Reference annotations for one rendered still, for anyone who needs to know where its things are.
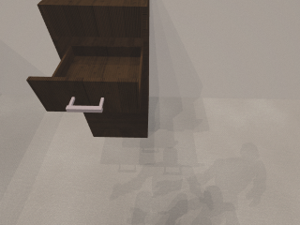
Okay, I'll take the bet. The cabinet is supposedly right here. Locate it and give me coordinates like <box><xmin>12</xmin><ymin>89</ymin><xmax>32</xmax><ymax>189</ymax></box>
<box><xmin>37</xmin><ymin>0</ymin><xmax>150</xmax><ymax>138</ymax></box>

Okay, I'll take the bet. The handle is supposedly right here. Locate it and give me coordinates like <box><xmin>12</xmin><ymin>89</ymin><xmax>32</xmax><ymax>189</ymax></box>
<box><xmin>66</xmin><ymin>97</ymin><xmax>104</xmax><ymax>113</ymax></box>

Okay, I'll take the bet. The drawer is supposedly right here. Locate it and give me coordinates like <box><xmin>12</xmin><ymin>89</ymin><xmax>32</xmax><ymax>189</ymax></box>
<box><xmin>27</xmin><ymin>45</ymin><xmax>143</xmax><ymax>113</ymax></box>

